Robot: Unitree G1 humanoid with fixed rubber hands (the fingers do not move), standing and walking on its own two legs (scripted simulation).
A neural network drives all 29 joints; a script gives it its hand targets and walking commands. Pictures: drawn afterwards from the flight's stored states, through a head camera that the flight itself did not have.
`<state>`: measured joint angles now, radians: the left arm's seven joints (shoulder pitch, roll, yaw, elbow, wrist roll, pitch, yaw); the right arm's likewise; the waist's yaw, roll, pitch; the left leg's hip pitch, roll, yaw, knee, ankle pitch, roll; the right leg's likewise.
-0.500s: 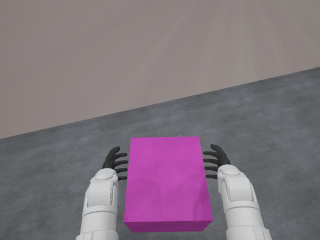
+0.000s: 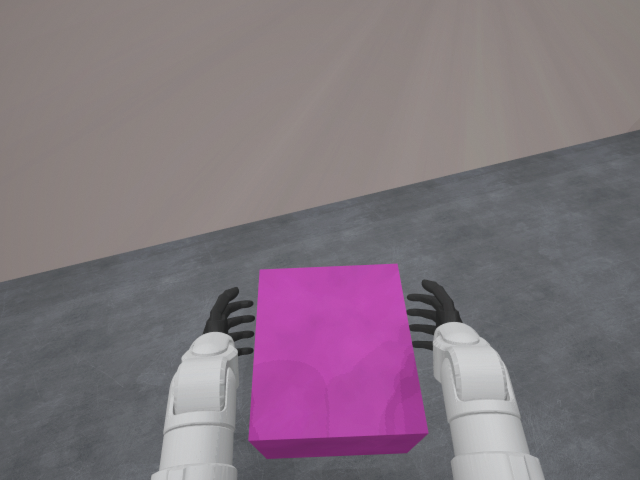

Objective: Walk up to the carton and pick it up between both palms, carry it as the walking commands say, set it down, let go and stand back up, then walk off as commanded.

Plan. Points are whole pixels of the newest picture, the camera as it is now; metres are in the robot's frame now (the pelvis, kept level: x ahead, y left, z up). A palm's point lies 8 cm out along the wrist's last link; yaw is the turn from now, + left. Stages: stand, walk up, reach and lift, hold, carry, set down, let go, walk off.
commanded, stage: carry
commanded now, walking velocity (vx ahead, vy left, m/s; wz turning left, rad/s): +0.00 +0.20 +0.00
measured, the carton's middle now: (332, 360) +0.33 +0.00 -0.03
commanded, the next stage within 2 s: none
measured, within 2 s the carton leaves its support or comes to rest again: neither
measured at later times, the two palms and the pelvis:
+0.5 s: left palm (180, 362) +0.26 +0.18 +0.09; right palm (423, 365) +0.25 -0.10 +0.08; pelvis -0.01 +0.06 -0.02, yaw -4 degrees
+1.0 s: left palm (175, 368) +0.25 +0.18 +0.10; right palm (428, 369) +0.24 -0.10 +0.09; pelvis -0.02 +0.05 -0.02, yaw -4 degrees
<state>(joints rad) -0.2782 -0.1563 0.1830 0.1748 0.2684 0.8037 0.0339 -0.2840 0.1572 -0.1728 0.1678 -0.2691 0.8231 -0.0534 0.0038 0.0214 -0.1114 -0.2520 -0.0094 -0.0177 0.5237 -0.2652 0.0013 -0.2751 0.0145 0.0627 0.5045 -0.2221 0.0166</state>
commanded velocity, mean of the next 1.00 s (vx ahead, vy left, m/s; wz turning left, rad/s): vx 0.00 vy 0.20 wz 0.00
